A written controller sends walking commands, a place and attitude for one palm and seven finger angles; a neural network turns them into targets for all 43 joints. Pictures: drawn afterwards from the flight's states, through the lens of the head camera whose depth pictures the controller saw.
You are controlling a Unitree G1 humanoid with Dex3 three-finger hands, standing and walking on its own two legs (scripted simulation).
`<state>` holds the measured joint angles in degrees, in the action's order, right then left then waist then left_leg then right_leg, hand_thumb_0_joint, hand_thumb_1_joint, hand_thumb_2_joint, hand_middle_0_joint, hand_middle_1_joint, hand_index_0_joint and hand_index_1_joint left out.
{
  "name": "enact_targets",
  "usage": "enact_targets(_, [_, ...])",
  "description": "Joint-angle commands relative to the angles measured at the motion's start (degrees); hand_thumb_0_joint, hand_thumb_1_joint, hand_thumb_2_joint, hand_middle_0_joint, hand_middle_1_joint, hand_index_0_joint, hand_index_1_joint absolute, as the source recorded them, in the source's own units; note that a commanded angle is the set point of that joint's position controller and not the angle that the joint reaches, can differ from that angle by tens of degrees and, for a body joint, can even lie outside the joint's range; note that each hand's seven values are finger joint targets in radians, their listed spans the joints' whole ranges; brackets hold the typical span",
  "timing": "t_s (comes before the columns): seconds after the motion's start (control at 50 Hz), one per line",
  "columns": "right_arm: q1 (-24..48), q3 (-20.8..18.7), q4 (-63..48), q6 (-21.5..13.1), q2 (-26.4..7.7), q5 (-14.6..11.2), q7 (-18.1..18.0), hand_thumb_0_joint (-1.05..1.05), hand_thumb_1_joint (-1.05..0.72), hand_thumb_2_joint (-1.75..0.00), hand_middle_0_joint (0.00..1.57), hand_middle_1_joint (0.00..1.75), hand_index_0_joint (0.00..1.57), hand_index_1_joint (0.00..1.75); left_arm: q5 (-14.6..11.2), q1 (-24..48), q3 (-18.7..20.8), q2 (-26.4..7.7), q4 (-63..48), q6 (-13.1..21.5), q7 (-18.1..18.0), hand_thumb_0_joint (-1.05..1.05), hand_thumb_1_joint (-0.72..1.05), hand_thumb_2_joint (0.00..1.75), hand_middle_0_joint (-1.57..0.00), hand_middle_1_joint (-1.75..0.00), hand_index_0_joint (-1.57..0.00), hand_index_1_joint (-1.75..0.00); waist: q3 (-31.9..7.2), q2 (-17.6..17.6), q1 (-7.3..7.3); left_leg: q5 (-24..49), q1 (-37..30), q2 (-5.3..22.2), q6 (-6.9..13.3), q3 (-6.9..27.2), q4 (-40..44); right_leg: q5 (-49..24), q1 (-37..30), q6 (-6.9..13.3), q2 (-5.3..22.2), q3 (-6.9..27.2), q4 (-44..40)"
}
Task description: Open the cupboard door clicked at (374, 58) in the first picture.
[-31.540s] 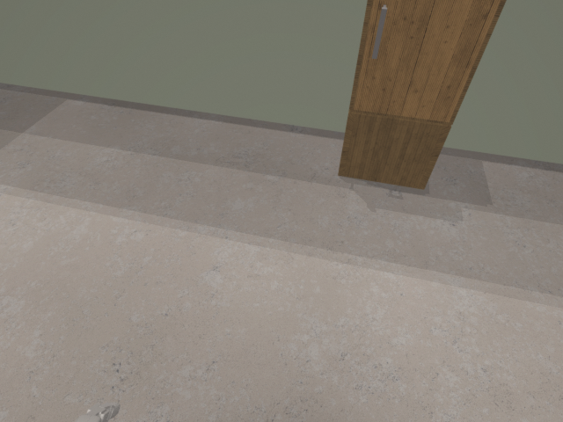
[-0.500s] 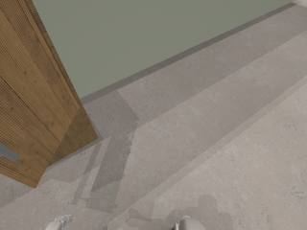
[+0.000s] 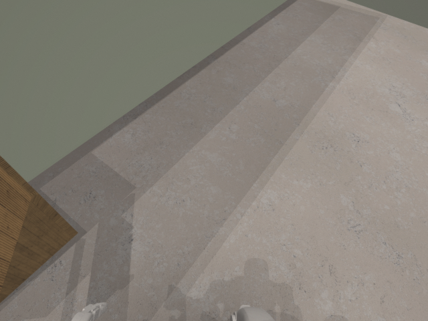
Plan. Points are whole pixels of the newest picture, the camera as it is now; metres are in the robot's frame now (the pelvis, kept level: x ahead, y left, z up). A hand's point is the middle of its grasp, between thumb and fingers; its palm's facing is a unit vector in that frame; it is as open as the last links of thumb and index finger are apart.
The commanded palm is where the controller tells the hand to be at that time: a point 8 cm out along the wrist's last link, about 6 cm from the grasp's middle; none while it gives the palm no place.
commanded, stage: walk to a spot facing it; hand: left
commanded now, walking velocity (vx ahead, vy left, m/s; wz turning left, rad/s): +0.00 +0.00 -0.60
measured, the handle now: out of the picture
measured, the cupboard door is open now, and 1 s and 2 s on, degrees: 43 43 43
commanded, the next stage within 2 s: turn to face it in 1.26 s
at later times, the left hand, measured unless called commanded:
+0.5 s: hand (144, 309) +0.16 +0.15 -0.16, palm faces -0.23 -0.95 -0.21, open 7.4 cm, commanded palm none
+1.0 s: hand (248, 166) +0.54 -0.08 -0.16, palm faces -0.60 -0.76 -0.26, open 7.4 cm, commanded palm none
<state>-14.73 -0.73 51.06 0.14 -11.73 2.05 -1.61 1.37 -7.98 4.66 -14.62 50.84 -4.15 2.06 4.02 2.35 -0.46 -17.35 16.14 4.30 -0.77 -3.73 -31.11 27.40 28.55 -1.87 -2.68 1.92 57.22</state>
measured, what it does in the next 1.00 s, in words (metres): walks ahead, turning right: right foot, then left foot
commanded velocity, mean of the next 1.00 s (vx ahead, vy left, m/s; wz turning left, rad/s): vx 0.31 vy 0.00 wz -0.53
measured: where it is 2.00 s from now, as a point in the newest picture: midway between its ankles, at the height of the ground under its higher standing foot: (286, 242)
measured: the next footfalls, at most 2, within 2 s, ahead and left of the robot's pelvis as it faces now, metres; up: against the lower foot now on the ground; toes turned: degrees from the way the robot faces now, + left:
right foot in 0.20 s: +0.04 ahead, -0.14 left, +0.00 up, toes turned -12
left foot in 0.58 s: +0.26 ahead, +0.06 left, +0.00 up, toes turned -18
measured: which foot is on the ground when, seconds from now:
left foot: down 0.00-0.20, up 0.22-0.56, down 0.58-0.98, up 1.00-1.00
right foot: up 0.00-0.18, down 0.20-0.58, up 0.60-0.94, down 0.96-1.00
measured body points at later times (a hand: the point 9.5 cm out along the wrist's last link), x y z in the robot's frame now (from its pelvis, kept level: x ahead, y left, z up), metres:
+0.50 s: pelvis +0.10 -0.04 +0.01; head +0.14 -0.05 +0.45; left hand +0.17 +0.20 -0.14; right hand +0.14 -0.32 -0.12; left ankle +0.18 +0.09 -0.70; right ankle +0.00 -0.13 -0.74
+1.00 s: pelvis +0.28 -0.15 -0.02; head +0.32 -0.20 +0.42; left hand +0.57 -0.04 -0.14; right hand +0.07 -0.31 -0.17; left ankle +0.23 +0.06 -0.70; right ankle +0.31 -0.25 -0.74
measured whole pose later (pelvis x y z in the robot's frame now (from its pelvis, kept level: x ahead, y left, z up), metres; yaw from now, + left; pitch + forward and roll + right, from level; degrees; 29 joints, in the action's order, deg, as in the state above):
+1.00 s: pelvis +0.28 -0.15 -0.02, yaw -35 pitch +1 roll +2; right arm -25.0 -1.6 60.0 -1.0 -13.0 1.2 0.0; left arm 1.7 -2.0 4.3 -14.4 50.6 1.8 3.2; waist 5.9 -0.2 -2.7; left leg -28.8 7.1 9.4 -3.8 -11.3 -48.2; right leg 12.4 27.5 5.4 1.0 -7.1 40.3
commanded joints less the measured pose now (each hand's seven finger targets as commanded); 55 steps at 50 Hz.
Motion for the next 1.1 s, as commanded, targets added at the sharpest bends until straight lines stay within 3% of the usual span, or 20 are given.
enact_targets(0.0, [-2.54,-3.18,-3.0,-1.17,-11.49,0.19,-1.36,0.0,-0.9,-0.9,0.2,0.3,0.2,0.3,-0.33,2.2,0.34,-2.46,-5.22,1.79,0.49,0.0,0.9,0.9,-0.2,-0.3,-0.2,-0.3,-6.27,-14.08,-0.46,38.7,-11.78,12.16,6.24,3.16,8.15,-0.87,2.56,-0.94,2.99,-4.54,-0.54])
enact_targets(0.08, [-6.16,-4.17,-1.78,-0.64,-12.97,0.06,-0.77,0.0,-0.9,-0.9,0.2,0.3,0.2,0.3,-0.55,3.56,-0.15,-1.88,-5.42,2.49,0.58,0.0,0.9,0.9,-0.2,-0.3,-0.2,-0.3,-8.81,-15.83,-2.68,38.51,-15.66,13.56,5.9,0.22,4.56,-1.51,-4.31,0.42,1.73,-8.15,-14.59])
enact_targets(0.14, [-3.62,-4.41,-2.2,-0.28,-13.37,-0.43,-0.01,0.0,-0.9,-0.9,0.2,0.3,0.2,0.3,-0.25,-3.4,0.57,-4.15,-2.99,2.98,0.69,0.0,0.9,0.9,-0.2,-0.3,-0.2,-0.3,-9.6,-11.2,1.17,15.76,-5.75,12.41,2.38,-2.97,-2.62,-10.65,-20.61,2.59,1.26,-8.71,-31.17])
enact_targets(0.18, [5.55,-2.62,-7.44,-0.39,-6.1,-1.49,0.85,0.0,-0.9,-0.9,0.2,0.3,0.2,0.3,0.25,-14.32,3.46,-15.71,0.73,3.65,-0.86,0.0,0.9,0.9,-0.2,-0.3,-0.2,-0.3,-7.82,19.41,8.18,-23.21,24.98,-0.45,-3.24,-7.42,-28.89,-17.05,-37.83,13.46,24.22,27.96,-42.01])
enact_targets(0.22, [8.16,-3.27,-7.41,-0.31,-9.25,-1.44,0.88,0.0,-0.9,-0.9,0.2,0.3,0.2,0.3,-0.53,-12.42,2.97,-12.94,0.07,4.12,-2.19,0.0,0.9,0.9,-0.2,-0.3,-0.2,-0.3,-2.63,12.34,6.6,-14.52,29.38,3.47,-2.34,4.45,-36.6,-6.22,-31.33,16.85,23.29,26.22,-44.15])
enact_targets(0.3, [8.19,-3.69,-5.03,-0.16,-7.03,-0.7,2.25,0.0,-0.9,-0.9,0.2,0.3,0.2,0.3,-0.23,-6.77,1.76,-8.78,-0.79,5.87,-2.13,0.0,0.9,0.9,-0.2,-0.3,-0.2,-0.3,-0.51,5.13,2.01,-3.85,19.05,2.4,-3.81,2.49,-29.14,-14.43,-19.22,13.66,16.16,15.98,-43.89])
enact_targets(0.44, [10.33,-3.58,-5.92,-2.2,-5.22,-1.15,2.65,0.0,-0.9,-0.9,0.2,0.3,0.2,0.3,0.22,-9.64,2.26,-9.92,1.32,6.68,-1.41,0.0,0.9,0.9,-0.2,-0.3,-0.2,-0.3,-2.6,6.11,2.95,-1.01,12.0,-1.74,-3.38,0.55,-9.8,-15.39,-22.08,13.21,13.8,16.63,-41.17])
enact_targets(0.5, [5.12,-3.7,-4.22,-3.27,-6.59,-1.14,1.81,0.0,-0.9,-0.9,0.2,0.3,0.2,0.3,-0.24,-7.24,2.43,-9.37,1.04,6.4,-1.29,0.0,0.9,0.9,-0.2,-0.3,-0.2,-0.3,-3.29,4.81,-0.3,3.97,-2.18,-3.39,-2.81,-0.47,1.27,-16.57,-14.9,11.01,11.24,15.41,-35.71])
enact_targets(0.52, [-0.92,-4.1,-1.99,-3.75,-8.92,-1.01,0.99,0.0,-0.9,-0.9,0.2,0.3,0.2,0.3,-0.35,-5.89,2.03,-7.47,0.56,6.43,-1.15,0.0,0.9,0.9,-0.2,-0.3,-0.2,-0.3,-5.3,0.34,-3.29,3.9,-13.71,-1.9,-1.87,0.87,5.98,-18.0,-8.48,8.91,7.95,13.04,-28.76])
enact_targets(0.56, [-15.74,-5.99,0.39,-4.14,-18.9,0.71,-0.04,0.0,-0.9,-0.9,0.2,0.3,0.2,0.3,-1.14,-6.47,0.59,-2.1,-1.91,6.57,-0.29,0.0,0.9,0.9,-0.2,-0.3,-0.2,-0.3,-13.15,-23.89,-8.13,-11.93,-28.32,25.33,8.39,35.41,17.44,7.56,10.64,3.46,-2.48,-0.66,6.02])
enact_targets(0.58, [-13.78,-5.47,0.12,-3.5,-17.77,0.51,-0.16,0.0,-0.9,-0.9,0.2,0.3,0.2,0.3,-0.46,-2.99,0.97,-3.62,-2.66,6.69,-0.12,0.0,0.9,0.9,-0.2,-0.3,-0.2,-0.3,-8.09,-14.54,-7.3,-14.28,-22.37,27.39,11.43,37.0,19.67,5.02,13.33,3.93,2.65,3.11,13.19])
enact_targets(0.64, [-4.48,-3.22,-1.71,-4.44,-9.69,0.25,0.0,0.0,-0.9,-0.9,0.2,0.3,0.2,0.3,0.46,-2.13,1.29,-2.51,-0.95,6.35,1.18,0.0,0.9,0.9,-0.2,-0.3,-0.2,-0.3,-0.17,-12.26,-1.73,3.57,-10.57,18.7,7.52,17.64,18.27,-6.88,13.23,2.53,7.7,0.68,16.47])
enact_targets(0.7, [-6.97,-2.67,0.31,-5.2,-8.59,-0.15,-0.25,0.0,-0.9,-0.9,0.2,0.3,0.2,0.3,0.29,-1.58,0.15,0.14,-1.29,4.95,1.99,0.0,0.9,0.9,-0.2,-0.3,-0.2,-0.3,-3.2,-12.09,-0.66,24.26,-14.34,14.06,5.41,3.45,15.95,-10.72,11.64,1.55,7.45,-2.74,8.74])
enact_targets(0.82, [-9.76,-2.94,2.43,-4.46,-9.58,0.19,0.43,0.0,-0.9,-0.9,0.2,0.3,0.2,0.3,0.21,6.48,-0.9,0.82,-3.22,4.6,2.37,0.0,0.9,0.9,-0.2,-0.3,-0.2,-0.3,-2.0,-10.93,-2.35,23.16,-12.89,13.94,5.02,-5.17,15.56,-14.42,2.09,2.84,5.75,-9.07,-14.4])
enact_targets(0.9, [-7.55,-2.95,2.94,-3.83,-11.42,-0.11,0.57,0.0,-0.9,-0.9,0.2,0.3,0.2,0.3,0.3,-2.42,0.13,-2.29,-0.56,4.99,1.72,0.0,0.9,0.9,-0.2,-0.3,-0.2,-0.3,-4.96,-7.49,3.88,36.95,-8.74,13.71,3.44,-8.88,1.1,-14.47,-16.9,6.22,1.91,-11.72,-21.39])
enact_targets(0.92, [-5.33,-2.63,2.24,-3.95,-10.69,-0.7,0.91,0.0,-0.9,-0.9,0.2,0.3,0.2,0.3,0.54,-12.79,1.26,-5.72,2.52,5.63,1.12,0.0,0.9,0.9,-0.2,-0.3,-0.2,-0.3,-9.39,-2.37,9.02,34.7,-0.05,10.84,1.15,-11.02,-12.24,-13.85,-33.23,8.34,2.97,-8.36,-23.83])
enact_targets(0.94, [-4.87,-1.69,0.0,-4.07,-6.57,-1.82,1.56,0.0,-0.9,-0.9,0.2,0.3,0.2,0.3,0.91,-21.81,3.4,-13.63,4.44,6.17,-0.14,0.0,0.9,0.9,-0.2,-0.3,-0.2,-0.3,-16.04,13.97,12.63,-0.46,18.11,1.07,-1.72,-12.79,-35.14,-10.77,-46.83,15.06,20.45,19.75,-31.33])
enact_targets(0.96, [-2.3,-1.9,-1.38,-3.99,-6.64,-2.26,1.31,0.0,-0.9,-0.9,0.2,0.3,0.2,0.3,-0.75,-21.72,3.59,-16.58,4.83,5.98,-0.9,0.0,0.9,0.9,-0.2,-0.3,-0.2,-0.3,-17.49,16.03,11.08,-17.52,25.08,-0.7,-1.38,-2.43,-47.7,-12.98,-45.64,17.68,27.64,33.41,-41.04])
enact_targets(1.0, [0.12,-2.76,0.12,-3.68,-7.67,-1.81,1.25,0.0,-0.9,-0.9,0.2,0.3,0.2,0.3,-1.14,-10.59,1.86,-11.2,1.85,5.81,-1.65,0.0,0.9,0.9,-0.2,-0.3,-0.2,-0.3,-6.63,6.23,6.02,-5.94,24.81,5.21,-1.23,3.43,-46.93,-8.4,-29.16,15.11,23.81,22.76,-43.66])
enact_targets(1.08, [-5.49,-2.35,4.5,-1.4,-4.04,-0.36,1.51,0.0,-0.9,-0.9,0.2,0.3,0.2,0.3,-0.56,-3.98,0.07,-5.31,1.01,7.65,-1.76,0.0,0.9,0.9,-0.2,-0.3,-0.2,-0.3,-3.76,2.86,-1.04,0.73,14.22,5.52,-2.79,1.99,-34.07,-23.59,-14.89,11.96,16.19,7.41,-44.99])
